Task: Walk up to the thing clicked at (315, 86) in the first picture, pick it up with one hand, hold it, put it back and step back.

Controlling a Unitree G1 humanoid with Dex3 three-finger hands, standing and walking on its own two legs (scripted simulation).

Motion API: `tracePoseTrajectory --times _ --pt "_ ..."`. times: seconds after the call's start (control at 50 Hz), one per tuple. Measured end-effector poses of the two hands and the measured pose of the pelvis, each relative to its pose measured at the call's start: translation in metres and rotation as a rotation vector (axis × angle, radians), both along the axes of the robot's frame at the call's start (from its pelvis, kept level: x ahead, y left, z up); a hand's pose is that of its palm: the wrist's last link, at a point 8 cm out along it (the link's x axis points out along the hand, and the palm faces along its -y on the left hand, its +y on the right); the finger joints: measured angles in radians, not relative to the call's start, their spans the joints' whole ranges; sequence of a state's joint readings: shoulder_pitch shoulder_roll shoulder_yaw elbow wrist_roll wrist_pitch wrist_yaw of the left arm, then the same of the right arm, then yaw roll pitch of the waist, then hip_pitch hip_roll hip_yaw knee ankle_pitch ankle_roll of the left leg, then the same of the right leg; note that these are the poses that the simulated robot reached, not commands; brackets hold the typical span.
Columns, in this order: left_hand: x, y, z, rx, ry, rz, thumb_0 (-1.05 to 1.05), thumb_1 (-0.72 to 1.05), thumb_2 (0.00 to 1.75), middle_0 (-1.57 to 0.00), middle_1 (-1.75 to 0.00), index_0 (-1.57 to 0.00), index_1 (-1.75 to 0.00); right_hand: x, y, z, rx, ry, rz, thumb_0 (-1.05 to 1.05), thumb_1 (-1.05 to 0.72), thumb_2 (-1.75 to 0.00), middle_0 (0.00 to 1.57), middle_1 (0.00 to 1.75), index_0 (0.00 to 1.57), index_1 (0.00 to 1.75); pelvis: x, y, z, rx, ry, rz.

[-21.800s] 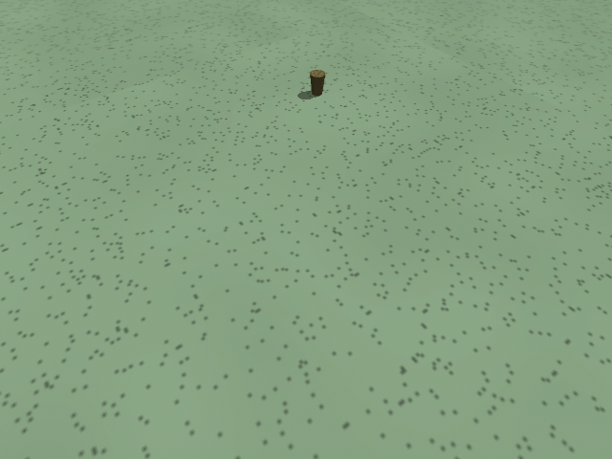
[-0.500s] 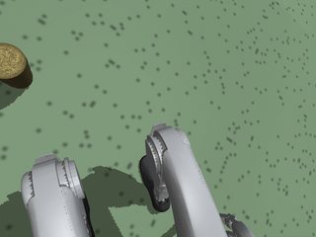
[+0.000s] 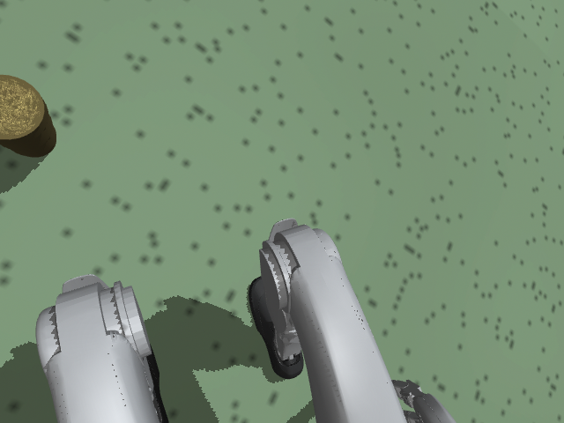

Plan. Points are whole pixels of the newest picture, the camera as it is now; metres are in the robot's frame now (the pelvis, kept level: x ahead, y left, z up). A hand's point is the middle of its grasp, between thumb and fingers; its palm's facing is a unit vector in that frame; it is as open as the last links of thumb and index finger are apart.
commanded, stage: rise first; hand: left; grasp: from the side
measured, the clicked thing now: (21, 124) +0.56 +0.25 -0.27
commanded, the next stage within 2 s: approach in 1.16 s
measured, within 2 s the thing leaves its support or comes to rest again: neither
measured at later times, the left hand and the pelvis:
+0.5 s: hand out of the picture +0.55 +0.30 -0.14, palm faces -0.42 -0.07 -0.91, open 14.4 cm; pelvis +0.00 +0.00 +0.00, yaw +0 degrees
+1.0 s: hand out of the picture +0.55 +0.30 -0.14, palm faces -0.41 -0.07 -0.91, open 14.4 cm; pelvis +0.00 +0.00 +0.00, yaw +0 degrees
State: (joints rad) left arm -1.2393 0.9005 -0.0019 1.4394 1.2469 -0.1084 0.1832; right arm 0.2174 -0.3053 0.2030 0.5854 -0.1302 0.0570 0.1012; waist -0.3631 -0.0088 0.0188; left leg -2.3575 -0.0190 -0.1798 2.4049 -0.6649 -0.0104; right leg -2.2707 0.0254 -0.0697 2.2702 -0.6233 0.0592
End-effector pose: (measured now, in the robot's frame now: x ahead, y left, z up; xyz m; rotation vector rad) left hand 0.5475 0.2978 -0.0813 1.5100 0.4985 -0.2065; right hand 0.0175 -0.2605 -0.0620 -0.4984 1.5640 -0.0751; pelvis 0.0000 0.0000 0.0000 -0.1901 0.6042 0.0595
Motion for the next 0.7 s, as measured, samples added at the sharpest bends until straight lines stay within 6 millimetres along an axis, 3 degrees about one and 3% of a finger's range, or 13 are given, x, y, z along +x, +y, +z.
tracePoseTrajectory --times 0.7 --pt "0.0026 -0.0007 0.0023 0.003 -0.007 0.000 0.00 -0.59 0.98 -0.08 -1.05 -0.08 -1.05 -0.0021 0.0015 0.0020 -0.005 0.002 -0.001 0.00 -0.90 -0.90 0.20 0.30 0.20 0.30 -0.0004 0.0016 -0.0002 -0.004 0.000 0.000"
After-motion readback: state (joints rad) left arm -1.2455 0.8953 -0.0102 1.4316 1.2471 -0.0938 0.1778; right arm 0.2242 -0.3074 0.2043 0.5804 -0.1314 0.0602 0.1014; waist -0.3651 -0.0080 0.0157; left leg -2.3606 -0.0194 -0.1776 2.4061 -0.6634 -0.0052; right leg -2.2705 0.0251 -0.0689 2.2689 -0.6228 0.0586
